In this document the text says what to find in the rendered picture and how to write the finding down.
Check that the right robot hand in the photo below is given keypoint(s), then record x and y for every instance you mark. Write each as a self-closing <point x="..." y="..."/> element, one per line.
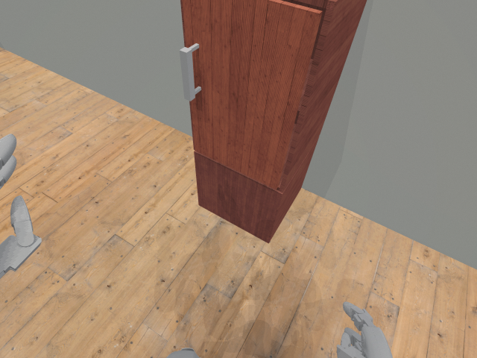
<point x="370" y="344"/>

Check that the handle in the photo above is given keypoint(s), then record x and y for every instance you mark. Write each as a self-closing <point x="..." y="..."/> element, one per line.
<point x="188" y="73"/>

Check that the cupboard door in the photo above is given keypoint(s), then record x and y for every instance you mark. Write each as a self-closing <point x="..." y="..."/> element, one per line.
<point x="251" y="65"/>

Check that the left robot hand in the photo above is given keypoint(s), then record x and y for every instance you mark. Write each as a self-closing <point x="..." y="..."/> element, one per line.
<point x="15" y="250"/>

